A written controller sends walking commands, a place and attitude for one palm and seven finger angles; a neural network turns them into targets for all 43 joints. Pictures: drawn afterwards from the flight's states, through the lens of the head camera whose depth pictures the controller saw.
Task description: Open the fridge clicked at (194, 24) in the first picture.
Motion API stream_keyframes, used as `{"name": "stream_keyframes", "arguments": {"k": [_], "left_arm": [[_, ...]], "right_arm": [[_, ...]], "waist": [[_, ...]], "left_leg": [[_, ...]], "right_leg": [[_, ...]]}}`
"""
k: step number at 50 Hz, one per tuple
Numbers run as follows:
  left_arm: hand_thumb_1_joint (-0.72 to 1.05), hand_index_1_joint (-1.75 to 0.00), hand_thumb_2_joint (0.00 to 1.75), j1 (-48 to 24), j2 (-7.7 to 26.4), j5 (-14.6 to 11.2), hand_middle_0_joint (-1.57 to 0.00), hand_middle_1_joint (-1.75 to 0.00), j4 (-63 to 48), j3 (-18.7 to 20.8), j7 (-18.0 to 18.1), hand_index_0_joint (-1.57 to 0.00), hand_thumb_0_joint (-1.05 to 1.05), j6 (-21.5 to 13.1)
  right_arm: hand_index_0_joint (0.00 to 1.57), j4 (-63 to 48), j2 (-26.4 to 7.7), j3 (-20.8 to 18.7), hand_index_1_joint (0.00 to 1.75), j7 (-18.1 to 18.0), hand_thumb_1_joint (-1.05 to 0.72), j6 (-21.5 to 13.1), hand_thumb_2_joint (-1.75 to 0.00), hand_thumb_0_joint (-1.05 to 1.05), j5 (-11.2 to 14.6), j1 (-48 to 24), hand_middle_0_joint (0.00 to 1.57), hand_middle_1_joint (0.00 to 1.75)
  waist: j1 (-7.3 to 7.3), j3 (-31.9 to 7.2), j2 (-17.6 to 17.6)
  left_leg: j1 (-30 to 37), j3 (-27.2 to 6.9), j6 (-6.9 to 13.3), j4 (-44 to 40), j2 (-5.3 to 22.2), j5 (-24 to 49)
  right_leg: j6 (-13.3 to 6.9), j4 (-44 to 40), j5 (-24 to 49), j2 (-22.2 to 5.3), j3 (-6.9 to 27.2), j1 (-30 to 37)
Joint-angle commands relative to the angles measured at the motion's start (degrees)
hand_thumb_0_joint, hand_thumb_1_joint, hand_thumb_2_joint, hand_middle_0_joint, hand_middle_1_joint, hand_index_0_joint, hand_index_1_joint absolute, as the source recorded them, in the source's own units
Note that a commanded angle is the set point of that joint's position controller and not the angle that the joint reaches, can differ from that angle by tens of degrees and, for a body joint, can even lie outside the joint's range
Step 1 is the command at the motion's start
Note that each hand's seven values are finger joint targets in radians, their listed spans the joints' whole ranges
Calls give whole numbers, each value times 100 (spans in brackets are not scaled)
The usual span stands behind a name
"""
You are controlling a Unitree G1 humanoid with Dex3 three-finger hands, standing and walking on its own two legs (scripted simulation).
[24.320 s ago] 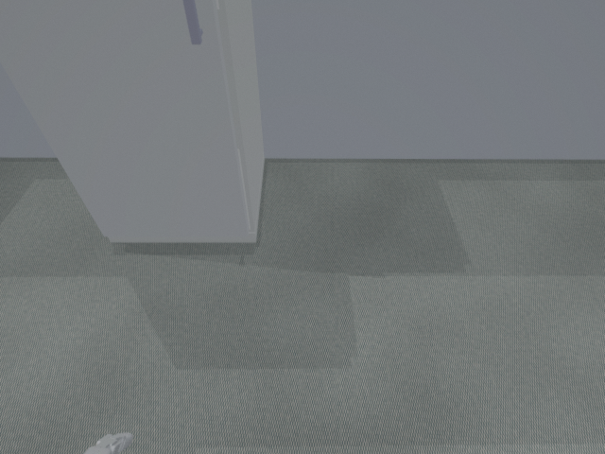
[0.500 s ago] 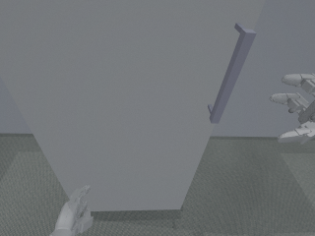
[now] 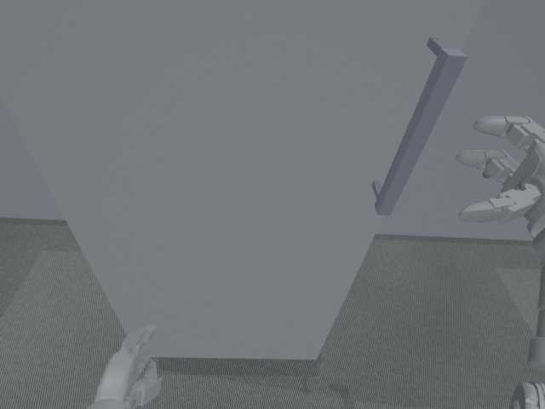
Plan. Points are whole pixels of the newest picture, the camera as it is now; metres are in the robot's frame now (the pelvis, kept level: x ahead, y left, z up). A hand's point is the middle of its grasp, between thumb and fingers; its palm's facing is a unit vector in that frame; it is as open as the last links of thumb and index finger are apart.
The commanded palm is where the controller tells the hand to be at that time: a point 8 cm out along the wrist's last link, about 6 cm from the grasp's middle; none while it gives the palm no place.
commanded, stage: move the hooked fingers beside the handle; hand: right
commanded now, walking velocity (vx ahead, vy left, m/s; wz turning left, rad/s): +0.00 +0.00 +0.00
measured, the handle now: (406, 137) +0.42 -0.15 +0.24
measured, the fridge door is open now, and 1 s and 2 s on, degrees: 0 0 0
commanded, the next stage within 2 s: none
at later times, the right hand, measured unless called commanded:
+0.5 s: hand (476, 170) +0.36 -0.23 +0.23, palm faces +0.05 +1.00 -0.05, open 14.0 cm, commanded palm +0.33 -0.27 +0.24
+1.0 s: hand (469, 161) +0.37 -0.21 +0.25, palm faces +0.02 +1.00 -0.04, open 14.0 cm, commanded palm +0.33 -0.26 +0.25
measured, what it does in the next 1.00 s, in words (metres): stands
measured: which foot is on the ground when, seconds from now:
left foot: down 0.00-1.00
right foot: down 0.00-1.00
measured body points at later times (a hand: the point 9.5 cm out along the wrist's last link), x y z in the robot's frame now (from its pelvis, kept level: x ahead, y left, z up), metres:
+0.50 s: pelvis +0.00 +0.00 +0.00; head -0.03 +0.03 +0.45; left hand +0.17 +0.24 -0.08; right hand +0.36 -0.28 +0.24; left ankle +0.00 +0.11 -0.74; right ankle -0.03 -0.12 -0.74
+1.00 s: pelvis -0.01 +0.00 +0.00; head -0.03 +0.02 +0.45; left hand +0.15 +0.24 -0.08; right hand +0.36 -0.27 +0.25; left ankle +0.00 +0.11 -0.74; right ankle -0.03 -0.12 -0.74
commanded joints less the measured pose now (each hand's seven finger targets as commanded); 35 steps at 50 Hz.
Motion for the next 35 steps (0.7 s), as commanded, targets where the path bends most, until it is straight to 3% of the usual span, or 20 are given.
{"name": "stream_keyframes", "arguments": {"k": [1, 6, 11, 13, 14, 17, 18, 20, 23, 24, 28, 30, 33, 34, 35], "left_arm": [[90, -30, 90, -797, 632, -31, -20, -30, -917, 270, 81, -20, 0, -322], [90, -30, 90, -758, 698, -57, -20, -30, -862, 304, 89, -20, 0, -254], [90, -30, 90, -783, 635, -22, -20, -30, -985, 327, 58, -20, 0, -277], [90, -30, 90, -779, 623, -4, -20, -30, -960, 321, 63, -20, 0, -294], [90, -30, 90, -746, 648, -5, -20, -30, -910, 328, 61, -20, 0, -273], [90, -30, 90, -734, 660, -24, -20, -30, -839, 329, 75, -20, 0, -262], [90, -30, 90, -750, 664, -27, -20, -30, -844, 322, 74, -20, 0, -252], [90, -30, 90, -764, 684, -43, -20, -30, -864, 326, 56, -20, 0, -194], [90, -30, 90, -746, 699, -57, -20, -30, -897, 332, 65, -20, 0, -140], [90, -30, 90, -743, 695, -49, -20, -30, -926, 358, 60, -20, 0, -139], [90, -30, 90, -840, 610, -20, -20, -30, -1020, 307, 85, -20, 0, -233], [90, -30, 90, -832, 608, -6, -20, -30, -949, 292, 102, -20, 0, -260], [90, -30, 90, -772, 617, -44, -20, -30, -776, 270, 142, -20, 0, -260], [90, -30, 90, -700, 668, -49, -20, -30, -704, 293, 143, -20, 0, -234], [90, -30, 90, -728, 682, -65, -20, -30, -693, 281, 153, -20, 0, -211]], "right_arm": [[30, -1103, -1478, -322, 120, 89, 50, -515, -30, 0, 179, -2453, 30, 120], [30, -556, -1527, -298, 120, 31, 50, -282, -30, 0, 106, -2432, 30, 120], [30, -1404, -1502, -290, 120, -64, 50, -545, -30, 0, 120, -2748, 30, 120], [30, -1438, -1497, -373, 120, -82, 50, -657, -30, 0, 161, -2733, 30, 120], [30, -1329, -1612, -461, 120, -105, 50, -680, -30, 0, 176, -2615, 30, 120], [30, -913, -1459, -372, 120, -141, 50, -561, -30, 0, 147, -2636, 30, 120], [30, -797, -1453, -373, 120, -156, 50, -479, -30, 0, 114, -2517, 30, 120], [30, -619, -1493, -381, 120, -179, 50, -336, -30, 0, 55, -2272, 30, 120], [30, -572, -1421, -237, 120, -129, 50, -245, -30, 0, 42, -2366, 30, 120], [30, -752, -1403, -237, 120, -110, 50, -308, -30, 0, 75, -2344, 30, 120], [30, -1579, -1419, -215, 120, -81, 50, -641, -30, 0, 146, -2987, 30, 120], [30, -1653, -1421, -177, 120, -126, 50, -756, -30, 0, 143, -3207, 30, 120], [30, -899, -1121, 81, 120, -180, 50, -599, -30, 0, 134, -3169, 30, 120], [30, -582, -1178, 41, 120, -214, 50, -511, -30, 0, 120, -3037, 30, 120], [30, -227, -1157, 75, 120, -225, 50, -386, -30, 0, 97, -3003, 30, 120]], "waist": [[-7, -1399, 96], [-15, -1091, 82], [-25, -1755, 1], [-36, -1829, 20], [-45, -1731, 136], [-9, -1372, 235], [-46, -1291, 36], [-74, -1105, 54], [9, -1091, 251], [5, -1240, 312], [21, -1745, -71], [57, -1656, -304], [138, -1098, -114], [124, -961, 131], [126, -770, 153]], "left_leg": [[446, -209, 84, -263, -2, 1923], [285, -215, 90, -316, 23, 1609], [591, -210, 109, -190, 23, 2093], [630, -208, 109, -168, 11, 2194], [651, -222, 96, -217, 3, 2185], [454, -206, 85, -247, 5, 1941], [399, -208, 102, -248, 16, 1839], [395, -218, 107, -284, 38, 1785], [330, -217, 82, -285, 30, 1728], [406, -223, 76, -295, 29, 1785], [491, -234, 108, -217, 18, 1849], [435, -241, 120, -278, 13, 1682], [94, -217, 105, -398, -15, 1257], [66, -215, 100, -461, -16, 1105], [-38, -234, 84, -497, 2, 873]], "right_leg": [[-179, -187, 1762, 13, 293, 365], [-160, -243, 1480, 16, 294, 111], [-173, -152, 2019, 4, 306, 477], [-170, -143, 2115, 5, 299, 539], [-173, -144, 2066, -16, 285, 466], [-168, -225, 1780, -11, 276, 284], [-152, -247, 1711, -3, 274, 229], [-152, -266, 1644, -5, 246, 86], [-175, -245, 1547, -3, 251, 44], [-182, -219, 1610, -23, 246, 141], [-182, -186, 1799, 15, 317, 522], [-159, -230, 1713, -7, 339, 567], [-157, -312, 1256, -8, 351, 372], [-156, -341, 1120, -24, 374, 258], [-162, -385, 889, -15, 368, 88]]}}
